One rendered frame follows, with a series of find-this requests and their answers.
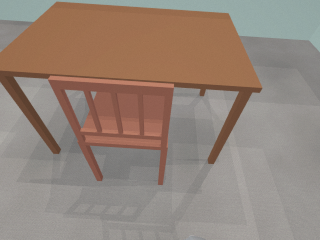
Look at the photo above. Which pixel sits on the chair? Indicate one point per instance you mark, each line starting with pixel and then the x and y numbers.
pixel 123 114

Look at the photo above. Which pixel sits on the table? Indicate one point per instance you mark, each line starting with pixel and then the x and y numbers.
pixel 190 49

